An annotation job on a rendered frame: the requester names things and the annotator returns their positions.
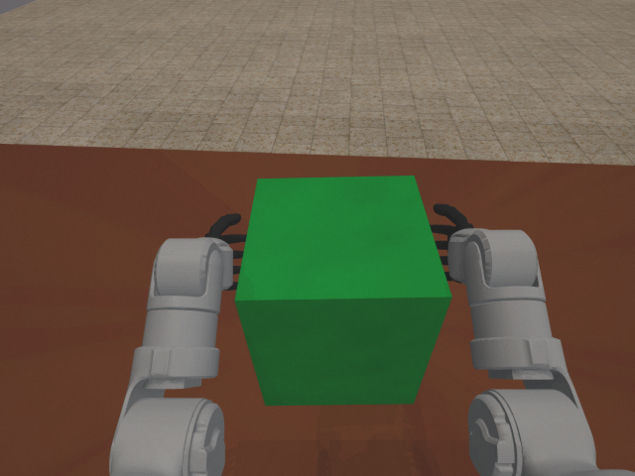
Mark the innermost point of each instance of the robot left forearm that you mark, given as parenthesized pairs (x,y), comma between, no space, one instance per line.
(178,348)

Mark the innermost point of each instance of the robot left hand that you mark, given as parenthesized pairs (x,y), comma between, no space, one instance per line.
(218,228)

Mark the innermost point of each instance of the robot right forearm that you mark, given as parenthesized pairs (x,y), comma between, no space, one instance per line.
(512,334)

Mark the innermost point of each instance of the robot right upper arm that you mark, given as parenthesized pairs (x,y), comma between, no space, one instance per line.
(531,433)

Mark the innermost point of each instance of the robot right hand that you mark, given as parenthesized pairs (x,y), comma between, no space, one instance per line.
(458,219)

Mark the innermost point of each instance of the robot left upper arm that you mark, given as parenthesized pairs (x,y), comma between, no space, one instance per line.
(170,437)

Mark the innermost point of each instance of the carton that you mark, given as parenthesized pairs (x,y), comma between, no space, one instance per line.
(341,293)

